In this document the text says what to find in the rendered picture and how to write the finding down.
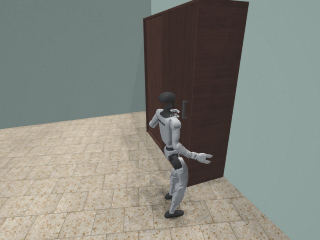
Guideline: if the robot left upper arm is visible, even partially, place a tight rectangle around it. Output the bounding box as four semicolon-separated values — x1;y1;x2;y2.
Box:
149;109;163;128

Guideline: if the robot right hand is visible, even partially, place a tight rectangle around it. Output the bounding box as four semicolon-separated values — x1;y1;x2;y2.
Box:
197;153;213;164

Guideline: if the handle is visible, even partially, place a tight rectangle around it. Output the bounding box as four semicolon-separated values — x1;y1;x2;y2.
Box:
182;101;188;119

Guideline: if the robot left hand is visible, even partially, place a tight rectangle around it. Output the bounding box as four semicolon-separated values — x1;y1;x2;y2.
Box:
170;109;180;118

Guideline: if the robot right upper arm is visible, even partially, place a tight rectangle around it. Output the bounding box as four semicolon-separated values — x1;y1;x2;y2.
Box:
170;118;181;151

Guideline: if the humanoid robot torso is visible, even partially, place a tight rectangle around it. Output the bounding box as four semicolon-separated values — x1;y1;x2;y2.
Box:
158;113;179;161

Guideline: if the wardrobe door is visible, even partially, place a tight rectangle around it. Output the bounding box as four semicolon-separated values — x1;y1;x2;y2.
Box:
146;15;162;145
161;2;198;168

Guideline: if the robot right forearm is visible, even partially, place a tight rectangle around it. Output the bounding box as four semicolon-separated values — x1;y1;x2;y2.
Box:
176;143;198;160

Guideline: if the robot head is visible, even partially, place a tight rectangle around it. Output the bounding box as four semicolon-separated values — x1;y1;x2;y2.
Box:
158;92;176;118

